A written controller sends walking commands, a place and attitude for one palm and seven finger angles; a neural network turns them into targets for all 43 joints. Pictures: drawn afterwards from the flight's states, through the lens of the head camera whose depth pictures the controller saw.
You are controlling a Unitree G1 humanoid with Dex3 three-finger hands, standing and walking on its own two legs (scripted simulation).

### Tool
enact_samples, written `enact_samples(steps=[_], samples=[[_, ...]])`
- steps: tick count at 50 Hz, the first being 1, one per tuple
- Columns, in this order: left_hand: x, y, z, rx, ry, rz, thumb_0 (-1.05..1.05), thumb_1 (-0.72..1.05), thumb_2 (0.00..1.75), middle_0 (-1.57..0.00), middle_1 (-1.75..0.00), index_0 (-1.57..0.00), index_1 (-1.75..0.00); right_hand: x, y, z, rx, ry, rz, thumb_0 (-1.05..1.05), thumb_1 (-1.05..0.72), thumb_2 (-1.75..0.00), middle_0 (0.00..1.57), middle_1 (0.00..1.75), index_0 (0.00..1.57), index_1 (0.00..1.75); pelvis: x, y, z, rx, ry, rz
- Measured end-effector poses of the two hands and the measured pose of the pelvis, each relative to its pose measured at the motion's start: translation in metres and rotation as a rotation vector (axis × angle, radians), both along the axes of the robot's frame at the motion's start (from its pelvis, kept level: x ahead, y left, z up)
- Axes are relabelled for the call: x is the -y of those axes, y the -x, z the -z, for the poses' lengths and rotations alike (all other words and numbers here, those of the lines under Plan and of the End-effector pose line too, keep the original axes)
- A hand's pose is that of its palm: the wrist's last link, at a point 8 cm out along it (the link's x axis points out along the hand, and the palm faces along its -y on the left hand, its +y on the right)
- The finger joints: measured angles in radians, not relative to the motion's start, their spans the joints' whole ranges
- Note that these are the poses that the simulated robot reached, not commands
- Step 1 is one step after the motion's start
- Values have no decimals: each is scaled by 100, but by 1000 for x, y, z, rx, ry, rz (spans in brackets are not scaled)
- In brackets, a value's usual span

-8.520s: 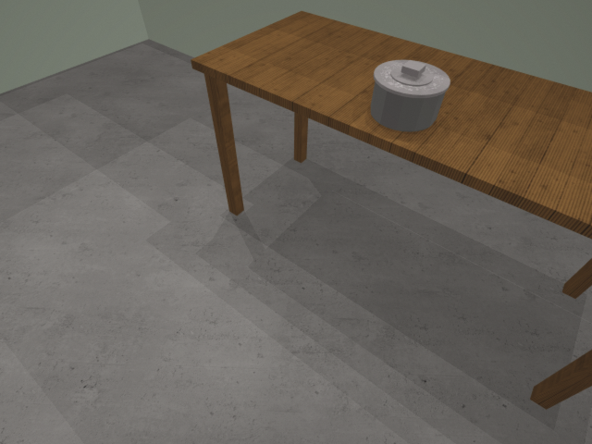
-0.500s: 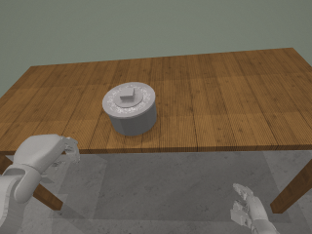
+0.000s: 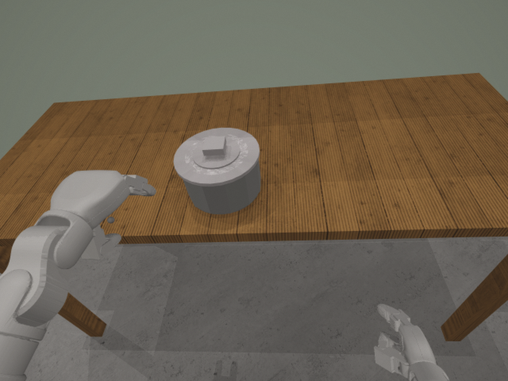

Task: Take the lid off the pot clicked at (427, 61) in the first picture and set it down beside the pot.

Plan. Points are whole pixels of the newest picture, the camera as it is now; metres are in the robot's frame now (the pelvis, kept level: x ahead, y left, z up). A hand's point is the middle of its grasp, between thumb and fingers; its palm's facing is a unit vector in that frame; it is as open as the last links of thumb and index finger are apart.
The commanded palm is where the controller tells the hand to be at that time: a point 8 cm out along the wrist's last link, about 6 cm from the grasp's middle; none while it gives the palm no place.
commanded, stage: move the open hand above the knob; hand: left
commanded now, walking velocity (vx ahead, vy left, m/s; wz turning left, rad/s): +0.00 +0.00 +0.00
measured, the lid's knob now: (214, 145) +0.54 +0.15 +0.08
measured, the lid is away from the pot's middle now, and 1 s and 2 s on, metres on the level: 0.00 0.00 0.00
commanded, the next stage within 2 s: none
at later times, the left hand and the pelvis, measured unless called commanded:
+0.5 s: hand (142, 189) +0.36 +0.22 +0.14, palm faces -0.16 -0.08 -0.98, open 10.2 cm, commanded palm +0.34 +0.22 +0.21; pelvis +0.01 +0.01 +0.00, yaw +0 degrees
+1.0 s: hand (170, 151) +0.43 +0.19 +0.16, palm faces -0.13 -0.08 -0.99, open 10.2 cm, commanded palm +0.41 +0.18 +0.21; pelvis +0.03 -0.01 +0.00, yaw +1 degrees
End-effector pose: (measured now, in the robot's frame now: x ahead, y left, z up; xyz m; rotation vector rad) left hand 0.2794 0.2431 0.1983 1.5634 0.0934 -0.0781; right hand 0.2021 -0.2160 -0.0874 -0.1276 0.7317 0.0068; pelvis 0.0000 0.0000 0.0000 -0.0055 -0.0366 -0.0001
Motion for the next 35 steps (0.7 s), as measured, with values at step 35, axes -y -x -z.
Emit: enact_samples(steps=[35], samples=[[26, -102, -14, -4, 61, -69, 0, -33, 148, -85, -9, -85, -9, 1, -3, 13, -86, -31, 10, 1, -91, -90, 20, 29, 19, 30, -3, -20, 2, -58, -8, -7]])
